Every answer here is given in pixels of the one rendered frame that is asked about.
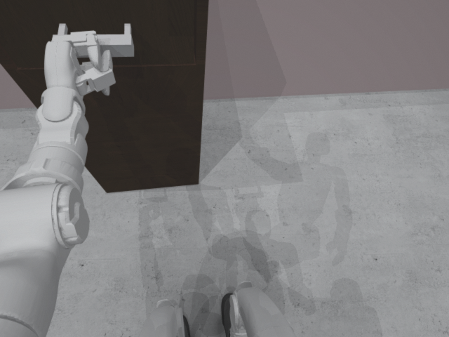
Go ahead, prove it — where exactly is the robot left upper arm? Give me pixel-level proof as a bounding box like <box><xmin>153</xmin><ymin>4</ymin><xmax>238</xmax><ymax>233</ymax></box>
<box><xmin>0</xmin><ymin>183</ymin><xmax>90</xmax><ymax>337</ymax></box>

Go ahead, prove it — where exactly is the handle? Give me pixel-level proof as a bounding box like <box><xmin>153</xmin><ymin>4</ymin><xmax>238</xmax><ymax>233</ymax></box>
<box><xmin>53</xmin><ymin>24</ymin><xmax>134</xmax><ymax>58</ymax></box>

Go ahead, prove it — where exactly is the robot left forearm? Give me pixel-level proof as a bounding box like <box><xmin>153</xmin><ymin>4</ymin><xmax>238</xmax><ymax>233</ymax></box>
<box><xmin>0</xmin><ymin>86</ymin><xmax>89</xmax><ymax>194</ymax></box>

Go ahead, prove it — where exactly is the drawer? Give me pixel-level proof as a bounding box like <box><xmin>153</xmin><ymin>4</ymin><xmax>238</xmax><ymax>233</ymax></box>
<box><xmin>0</xmin><ymin>0</ymin><xmax>194</xmax><ymax>67</ymax></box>

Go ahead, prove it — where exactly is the cabinet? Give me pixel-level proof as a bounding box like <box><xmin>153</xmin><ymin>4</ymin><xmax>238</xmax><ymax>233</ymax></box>
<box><xmin>0</xmin><ymin>0</ymin><xmax>209</xmax><ymax>193</ymax></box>

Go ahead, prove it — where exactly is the robot left thigh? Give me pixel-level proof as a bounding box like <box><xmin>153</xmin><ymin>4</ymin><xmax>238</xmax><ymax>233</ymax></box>
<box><xmin>139</xmin><ymin>305</ymin><xmax>185</xmax><ymax>337</ymax></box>

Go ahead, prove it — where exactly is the left robot shin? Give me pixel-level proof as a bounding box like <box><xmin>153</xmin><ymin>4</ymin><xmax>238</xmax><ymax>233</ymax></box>
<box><xmin>156</xmin><ymin>299</ymin><xmax>175</xmax><ymax>308</ymax></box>

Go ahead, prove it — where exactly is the robot left hand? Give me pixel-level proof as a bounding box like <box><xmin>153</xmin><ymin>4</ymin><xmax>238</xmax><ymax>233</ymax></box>
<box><xmin>44</xmin><ymin>31</ymin><xmax>116</xmax><ymax>99</ymax></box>

